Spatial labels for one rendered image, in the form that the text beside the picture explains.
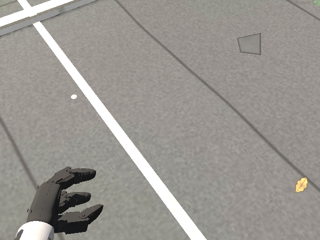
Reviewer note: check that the robot left forearm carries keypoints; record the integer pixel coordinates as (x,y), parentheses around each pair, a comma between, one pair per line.
(35,230)

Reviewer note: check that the left robot hand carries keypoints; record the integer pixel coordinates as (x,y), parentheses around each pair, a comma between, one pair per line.
(50,200)

